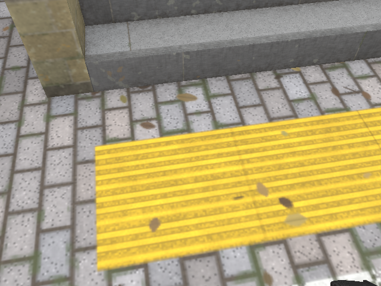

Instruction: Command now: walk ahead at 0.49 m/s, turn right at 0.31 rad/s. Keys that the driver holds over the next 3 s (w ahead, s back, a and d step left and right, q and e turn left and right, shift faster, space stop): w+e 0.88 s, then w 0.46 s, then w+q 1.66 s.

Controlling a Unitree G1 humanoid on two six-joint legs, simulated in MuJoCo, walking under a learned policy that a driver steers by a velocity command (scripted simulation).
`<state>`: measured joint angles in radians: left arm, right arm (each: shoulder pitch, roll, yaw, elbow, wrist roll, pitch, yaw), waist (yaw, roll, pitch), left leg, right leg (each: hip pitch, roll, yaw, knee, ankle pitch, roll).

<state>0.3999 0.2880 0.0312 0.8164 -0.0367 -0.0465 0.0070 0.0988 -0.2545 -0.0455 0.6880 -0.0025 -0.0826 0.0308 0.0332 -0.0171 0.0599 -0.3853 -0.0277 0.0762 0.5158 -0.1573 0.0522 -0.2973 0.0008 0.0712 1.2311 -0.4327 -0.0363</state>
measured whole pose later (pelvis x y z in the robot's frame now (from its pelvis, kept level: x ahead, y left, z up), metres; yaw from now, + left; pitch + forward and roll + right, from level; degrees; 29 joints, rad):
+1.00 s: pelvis +0.56 -0.15 +0.00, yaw -32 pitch +2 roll +2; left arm 0.36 0.30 0.06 0.72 -0.03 -0.03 0.02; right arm 0.10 -0.27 -0.05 0.69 0.00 -0.12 0.03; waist 0.04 -0.03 0.01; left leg -0.42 -0.05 -0.01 0.55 -0.17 0.02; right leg -0.28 0.08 0.18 1.05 -0.49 -0.04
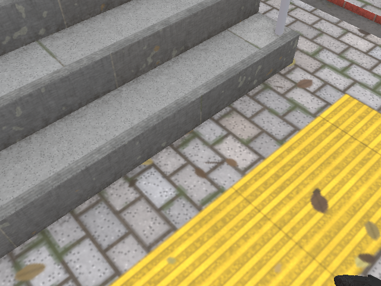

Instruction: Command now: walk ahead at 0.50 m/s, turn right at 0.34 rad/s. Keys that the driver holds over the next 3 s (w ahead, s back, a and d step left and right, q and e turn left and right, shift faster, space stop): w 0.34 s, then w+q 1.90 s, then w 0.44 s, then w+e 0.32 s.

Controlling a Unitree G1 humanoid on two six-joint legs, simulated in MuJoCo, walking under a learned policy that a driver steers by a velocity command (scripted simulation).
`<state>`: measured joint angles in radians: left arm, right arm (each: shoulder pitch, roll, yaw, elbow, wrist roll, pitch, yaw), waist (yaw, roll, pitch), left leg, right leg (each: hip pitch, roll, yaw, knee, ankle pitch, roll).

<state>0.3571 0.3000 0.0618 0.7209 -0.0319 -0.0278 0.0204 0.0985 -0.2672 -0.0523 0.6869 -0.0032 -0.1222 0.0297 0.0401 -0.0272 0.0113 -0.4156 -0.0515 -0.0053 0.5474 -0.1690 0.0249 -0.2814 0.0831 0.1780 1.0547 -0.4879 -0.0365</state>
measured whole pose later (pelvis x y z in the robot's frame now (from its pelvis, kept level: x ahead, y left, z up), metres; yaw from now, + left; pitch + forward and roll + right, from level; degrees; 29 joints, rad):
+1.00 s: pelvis +0.52 +0.00 -0.01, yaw +16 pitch +1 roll +0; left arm 0.31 0.28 0.04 0.85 0.03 -0.05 -0.01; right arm 0.13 -0.28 -0.05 0.70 -0.03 -0.02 0.04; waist 0.03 -0.01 0.07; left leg -0.45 -0.06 0.06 0.62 -0.18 0.11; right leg -0.21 -0.06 -0.09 1.10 -0.44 0.01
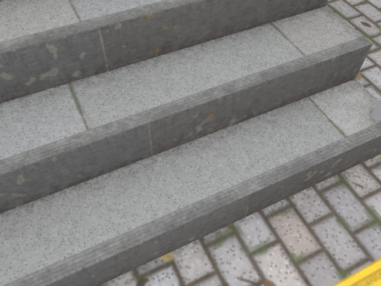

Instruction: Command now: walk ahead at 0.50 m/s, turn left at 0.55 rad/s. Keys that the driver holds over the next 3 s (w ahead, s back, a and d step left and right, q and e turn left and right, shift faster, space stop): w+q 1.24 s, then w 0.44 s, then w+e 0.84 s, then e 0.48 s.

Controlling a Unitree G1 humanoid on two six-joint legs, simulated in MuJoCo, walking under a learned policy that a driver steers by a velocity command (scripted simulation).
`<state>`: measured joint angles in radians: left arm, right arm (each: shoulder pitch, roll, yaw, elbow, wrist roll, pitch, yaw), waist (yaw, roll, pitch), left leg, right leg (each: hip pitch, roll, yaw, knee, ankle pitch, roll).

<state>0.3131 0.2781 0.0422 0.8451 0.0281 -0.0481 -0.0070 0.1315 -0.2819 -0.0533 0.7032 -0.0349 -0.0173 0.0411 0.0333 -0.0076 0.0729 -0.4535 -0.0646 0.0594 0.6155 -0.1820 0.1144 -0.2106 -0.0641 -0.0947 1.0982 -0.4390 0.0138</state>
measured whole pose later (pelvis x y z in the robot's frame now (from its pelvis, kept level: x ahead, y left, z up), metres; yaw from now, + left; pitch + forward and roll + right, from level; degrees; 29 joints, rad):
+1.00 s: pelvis +0.37 +0.04 +0.01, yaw +36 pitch +2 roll +0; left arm 0.19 0.22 0.00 0.70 0.06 -0.01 0.01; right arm 0.28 -0.26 -0.03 0.77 -0.03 -0.02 -0.01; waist 0.00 -0.04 -0.02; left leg -0.27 -0.12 0.00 0.56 -0.32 0.12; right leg -0.72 -0.08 -0.04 1.73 -0.41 0.03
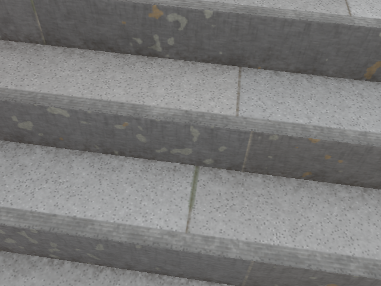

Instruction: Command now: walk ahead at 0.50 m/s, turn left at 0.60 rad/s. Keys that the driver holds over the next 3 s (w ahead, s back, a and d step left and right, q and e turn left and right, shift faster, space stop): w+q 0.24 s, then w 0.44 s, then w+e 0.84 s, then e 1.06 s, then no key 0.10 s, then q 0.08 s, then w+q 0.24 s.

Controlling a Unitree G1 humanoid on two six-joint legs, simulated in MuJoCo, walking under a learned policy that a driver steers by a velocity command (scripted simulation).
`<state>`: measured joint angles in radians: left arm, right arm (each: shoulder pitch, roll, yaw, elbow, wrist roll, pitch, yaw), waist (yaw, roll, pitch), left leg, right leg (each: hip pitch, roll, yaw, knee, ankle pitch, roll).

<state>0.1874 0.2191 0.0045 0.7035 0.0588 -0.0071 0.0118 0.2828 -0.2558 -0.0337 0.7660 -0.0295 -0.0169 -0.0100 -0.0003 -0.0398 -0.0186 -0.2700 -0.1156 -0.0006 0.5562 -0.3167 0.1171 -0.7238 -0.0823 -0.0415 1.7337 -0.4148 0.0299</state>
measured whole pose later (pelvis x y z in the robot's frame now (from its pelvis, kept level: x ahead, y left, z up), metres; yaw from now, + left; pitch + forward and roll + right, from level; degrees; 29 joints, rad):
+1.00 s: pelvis +0.50 +0.11 +0.27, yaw +7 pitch +10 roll +4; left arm 0.42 0.21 0.04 1.11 0.06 -0.11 -0.15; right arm 0.01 -0.16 0.05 0.84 -0.02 -0.03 0.07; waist -0.01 -0.07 -0.13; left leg -0.86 0.02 0.18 1.13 -0.43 0.07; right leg -0.60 0.00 0.22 1.61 0.05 -0.12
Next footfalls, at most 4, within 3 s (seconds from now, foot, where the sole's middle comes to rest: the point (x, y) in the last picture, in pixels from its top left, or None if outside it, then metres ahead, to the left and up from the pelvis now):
0.32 right None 0.30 -0.11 -0.59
0.88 left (112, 204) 0.60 0.24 -0.41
1.38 right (186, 98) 0.85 0.04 -0.23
1.86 left None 1.15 0.22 -0.05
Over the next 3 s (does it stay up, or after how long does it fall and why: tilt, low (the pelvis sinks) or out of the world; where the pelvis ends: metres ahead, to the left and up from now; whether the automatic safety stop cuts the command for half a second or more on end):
stays up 1.05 0.17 0.57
